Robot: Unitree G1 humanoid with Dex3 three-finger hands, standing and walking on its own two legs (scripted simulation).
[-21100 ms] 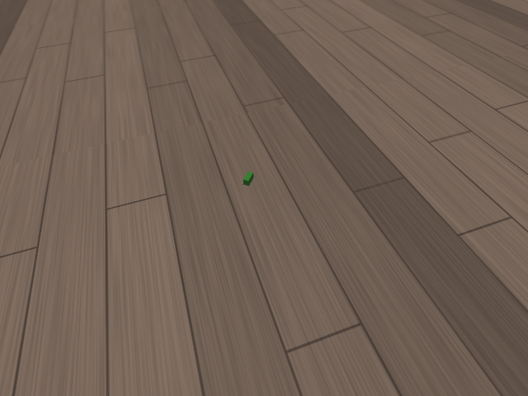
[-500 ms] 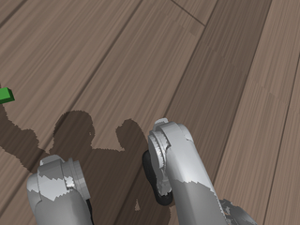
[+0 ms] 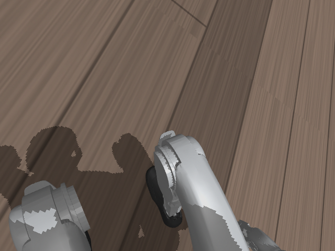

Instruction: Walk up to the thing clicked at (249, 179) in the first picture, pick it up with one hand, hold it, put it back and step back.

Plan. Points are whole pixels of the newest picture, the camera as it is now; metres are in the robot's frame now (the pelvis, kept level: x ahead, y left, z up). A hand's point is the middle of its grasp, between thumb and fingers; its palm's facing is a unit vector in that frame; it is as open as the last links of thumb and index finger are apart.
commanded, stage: rest palm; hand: left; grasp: from above
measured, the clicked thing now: out of the picture +0.50 +0.32 -0.29
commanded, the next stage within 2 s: close in 0.72 s
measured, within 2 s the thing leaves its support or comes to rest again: neither
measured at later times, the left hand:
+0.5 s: hand out of the picture +0.49 +0.32 -0.24, palm faces -0.45 -0.14 -0.88, open 13.6 cm
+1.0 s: hand out of the picture +0.48 +0.31 -0.25, palm faces -0.43 -0.12 -0.90, open 12.5 cm
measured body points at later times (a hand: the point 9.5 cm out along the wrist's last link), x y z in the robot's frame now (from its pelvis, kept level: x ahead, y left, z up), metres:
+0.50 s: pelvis +0.01 +0.00 +0.00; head +0.29 +0.12 +0.32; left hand +0.51 +0.33 -0.19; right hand +0.03 -0.26 -0.05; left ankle +0.07 +0.12 -0.28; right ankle +0.13 -0.15 -0.27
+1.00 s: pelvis +0.00 +0.01 +0.00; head +0.29 +0.13 +0.32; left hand +0.50 +0.31 -0.20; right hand +0.03 -0.25 -0.04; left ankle +0.07 +0.12 -0.28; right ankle +0.13 -0.15 -0.27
